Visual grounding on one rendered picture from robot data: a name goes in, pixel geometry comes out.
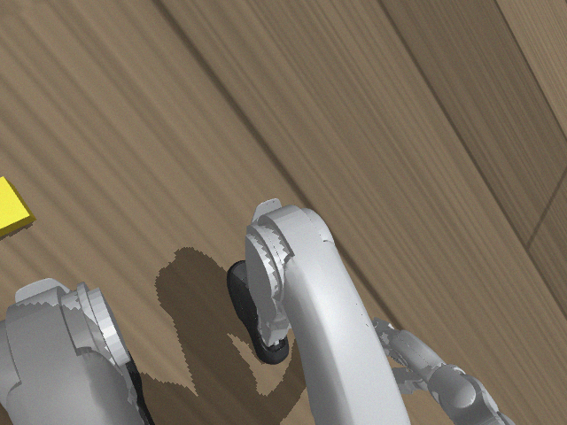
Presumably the cube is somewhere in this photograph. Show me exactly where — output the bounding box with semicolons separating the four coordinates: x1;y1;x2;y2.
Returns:
0;177;36;236

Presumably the right robot hand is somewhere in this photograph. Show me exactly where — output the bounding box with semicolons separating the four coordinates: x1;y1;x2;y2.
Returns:
371;317;446;394

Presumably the right robot foot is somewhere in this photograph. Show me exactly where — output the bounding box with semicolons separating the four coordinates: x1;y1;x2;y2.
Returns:
227;260;289;365

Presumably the left robot foot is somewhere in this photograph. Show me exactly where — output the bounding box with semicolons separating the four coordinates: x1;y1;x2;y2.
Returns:
125;352;155;425

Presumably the right robot arm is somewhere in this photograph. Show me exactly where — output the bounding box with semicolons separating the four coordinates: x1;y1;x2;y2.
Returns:
427;364;516;425

